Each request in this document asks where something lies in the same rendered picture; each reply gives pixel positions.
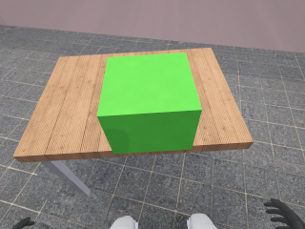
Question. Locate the carton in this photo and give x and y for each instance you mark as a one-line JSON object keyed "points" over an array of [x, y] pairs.
{"points": [[149, 103]]}

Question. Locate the robot left hand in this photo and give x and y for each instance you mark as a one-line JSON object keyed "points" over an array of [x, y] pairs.
{"points": [[23, 222]]}

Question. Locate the robot right hand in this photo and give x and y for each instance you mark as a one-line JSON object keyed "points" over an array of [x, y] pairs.
{"points": [[290, 217]]}

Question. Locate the robot left thigh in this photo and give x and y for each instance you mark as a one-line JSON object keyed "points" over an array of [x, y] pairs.
{"points": [[125, 223]]}

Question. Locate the robot right thigh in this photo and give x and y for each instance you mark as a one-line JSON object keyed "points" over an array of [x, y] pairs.
{"points": [[200, 221]]}

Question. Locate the table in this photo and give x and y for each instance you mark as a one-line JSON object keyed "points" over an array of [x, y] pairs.
{"points": [[64, 124]]}

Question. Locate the robot thigh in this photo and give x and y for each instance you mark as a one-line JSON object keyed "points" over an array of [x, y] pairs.
{"points": [[125, 223], [200, 221]]}

